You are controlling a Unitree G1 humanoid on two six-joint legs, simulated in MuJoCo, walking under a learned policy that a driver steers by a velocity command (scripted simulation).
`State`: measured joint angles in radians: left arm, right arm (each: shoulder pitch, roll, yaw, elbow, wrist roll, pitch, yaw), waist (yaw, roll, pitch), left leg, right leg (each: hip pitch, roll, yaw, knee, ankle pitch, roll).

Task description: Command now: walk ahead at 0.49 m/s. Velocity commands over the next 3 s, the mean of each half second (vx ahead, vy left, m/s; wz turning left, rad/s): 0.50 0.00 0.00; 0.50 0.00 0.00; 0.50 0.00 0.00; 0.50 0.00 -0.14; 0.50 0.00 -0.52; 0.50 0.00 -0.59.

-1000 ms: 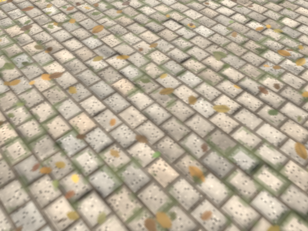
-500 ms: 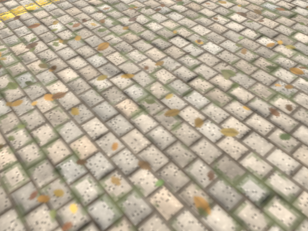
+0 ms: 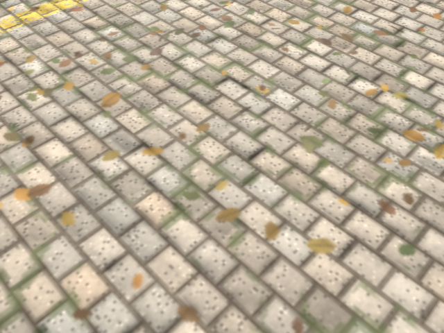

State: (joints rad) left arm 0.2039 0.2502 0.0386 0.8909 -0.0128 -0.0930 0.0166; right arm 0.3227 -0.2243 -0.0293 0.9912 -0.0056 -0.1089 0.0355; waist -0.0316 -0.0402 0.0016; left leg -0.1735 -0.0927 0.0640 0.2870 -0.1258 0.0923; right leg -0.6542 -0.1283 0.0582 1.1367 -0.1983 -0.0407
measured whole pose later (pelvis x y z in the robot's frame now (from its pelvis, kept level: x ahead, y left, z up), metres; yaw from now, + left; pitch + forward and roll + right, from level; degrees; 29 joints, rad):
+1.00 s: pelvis +0.55 -0.01 -0.01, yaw +1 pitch +2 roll +0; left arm 0.31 0.25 0.05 0.97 -0.02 -0.10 0.00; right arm 0.16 -0.24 -0.05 0.90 0.00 -0.10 0.04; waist 0.01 -0.02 0.03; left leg -0.36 -0.03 0.07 0.48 -0.15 0.07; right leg -0.38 -0.04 0.03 1.18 -0.38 -0.05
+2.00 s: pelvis +1.09 -0.03 -0.02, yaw -5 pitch +3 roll -1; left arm 0.44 0.24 0.07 1.01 -0.02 -0.06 0.02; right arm -0.02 -0.23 -0.05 0.85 0.01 -0.12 0.03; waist 0.08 0.02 0.01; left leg -0.48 0.03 -0.02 0.47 -0.03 0.03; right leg 0.01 0.02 0.05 0.38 -0.43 -0.01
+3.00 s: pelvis +1.59 -0.21 -0.01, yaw -39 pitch +2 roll +0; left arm 0.38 0.28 0.09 0.79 -0.02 -0.04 0.02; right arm -0.03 -0.27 -0.05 0.75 0.01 -0.12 0.03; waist 0.09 0.04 0.01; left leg -0.52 0.00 -0.06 0.47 0.00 -0.01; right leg -0.06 0.10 0.19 0.43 -0.40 -0.06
